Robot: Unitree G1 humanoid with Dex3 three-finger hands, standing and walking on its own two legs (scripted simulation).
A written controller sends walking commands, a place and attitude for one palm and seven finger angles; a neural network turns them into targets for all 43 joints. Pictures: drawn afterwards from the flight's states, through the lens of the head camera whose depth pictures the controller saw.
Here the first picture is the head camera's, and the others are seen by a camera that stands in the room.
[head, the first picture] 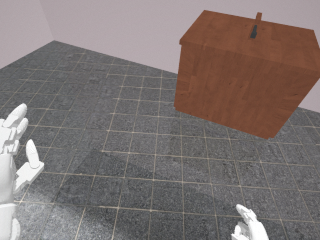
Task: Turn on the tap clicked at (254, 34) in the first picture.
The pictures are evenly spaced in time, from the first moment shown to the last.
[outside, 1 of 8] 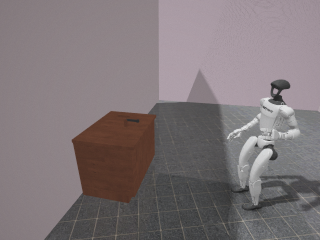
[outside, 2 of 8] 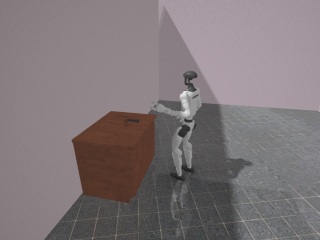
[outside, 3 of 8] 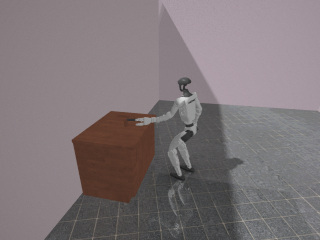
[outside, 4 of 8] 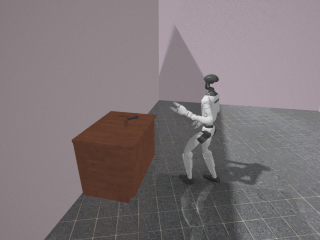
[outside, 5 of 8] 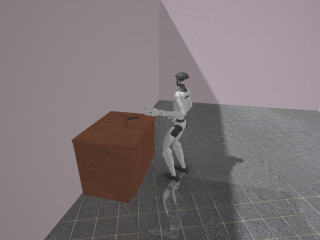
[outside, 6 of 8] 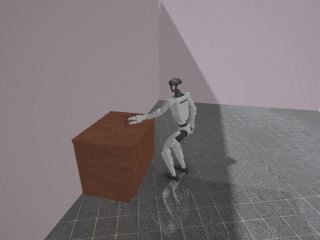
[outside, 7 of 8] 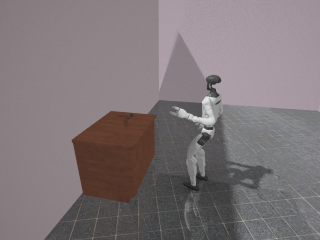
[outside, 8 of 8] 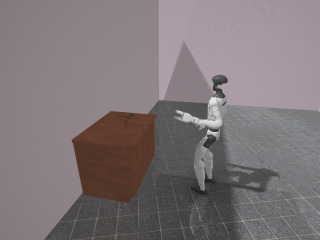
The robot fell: no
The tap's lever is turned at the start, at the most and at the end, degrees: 0 87 86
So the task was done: yes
